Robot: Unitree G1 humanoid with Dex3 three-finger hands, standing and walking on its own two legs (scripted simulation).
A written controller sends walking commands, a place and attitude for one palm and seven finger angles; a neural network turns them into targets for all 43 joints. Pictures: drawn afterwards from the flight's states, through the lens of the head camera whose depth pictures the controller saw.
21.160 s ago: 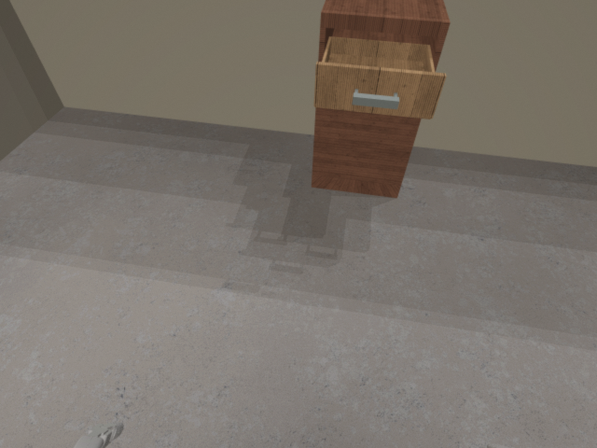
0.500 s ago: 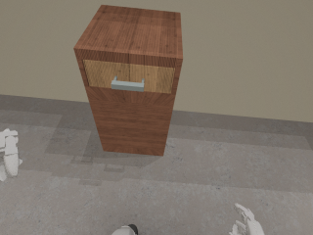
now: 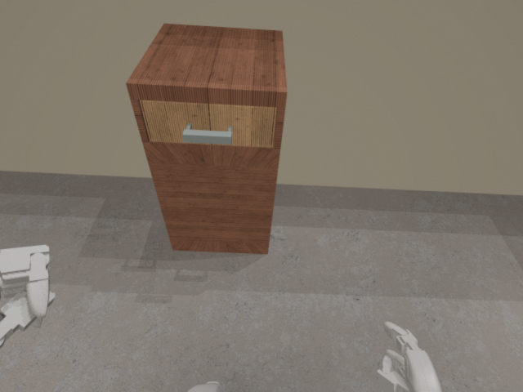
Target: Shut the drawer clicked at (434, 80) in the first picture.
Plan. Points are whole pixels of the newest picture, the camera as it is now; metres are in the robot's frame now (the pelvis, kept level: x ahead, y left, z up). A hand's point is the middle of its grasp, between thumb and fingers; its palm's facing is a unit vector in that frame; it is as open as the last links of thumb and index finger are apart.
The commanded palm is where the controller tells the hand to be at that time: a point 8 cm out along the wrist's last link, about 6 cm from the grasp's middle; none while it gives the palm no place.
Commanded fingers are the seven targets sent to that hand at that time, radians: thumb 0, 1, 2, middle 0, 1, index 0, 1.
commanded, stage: stop stepping back and stand still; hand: left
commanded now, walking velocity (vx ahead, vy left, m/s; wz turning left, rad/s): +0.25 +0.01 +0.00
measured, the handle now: (208, 132) +0.80 +0.18 -0.08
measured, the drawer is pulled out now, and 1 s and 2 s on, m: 0.00 0.00 0.00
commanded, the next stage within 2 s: let the arm hang, fingers relaxed in 0.60 s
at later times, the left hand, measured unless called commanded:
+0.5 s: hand (49, 308) +0.17 +0.23 +0.16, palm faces +0.34 -0.80 -0.49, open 3.2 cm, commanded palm +0.11 +0.27 +0.18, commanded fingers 0.00 0.90 0.90 -1.40 -1.60 -1.40 -1.60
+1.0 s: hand out of the picture +0.08 +0.20 -0.16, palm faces +0.05 -0.98 -0.21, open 3.1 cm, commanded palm none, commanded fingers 0.00 0.90 0.90 -0.76 -0.91 -0.76 -0.91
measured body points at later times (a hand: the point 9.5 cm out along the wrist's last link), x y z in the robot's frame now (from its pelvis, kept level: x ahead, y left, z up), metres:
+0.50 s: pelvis -0.03 -0.01 +0.00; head -0.02 -0.01 +0.45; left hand +0.14 +0.27 +0.19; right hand +0.10 -0.23 -0.11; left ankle +0.00 +0.11 -0.70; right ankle -0.02 -0.09 -0.73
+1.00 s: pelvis -0.01 +0.01 +0.00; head +0.01 +0.04 +0.44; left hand +0.08 +0.25 -0.15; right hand +0.10 -0.22 -0.13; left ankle +0.03 +0.12 -0.73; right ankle -0.02 -0.09 -0.73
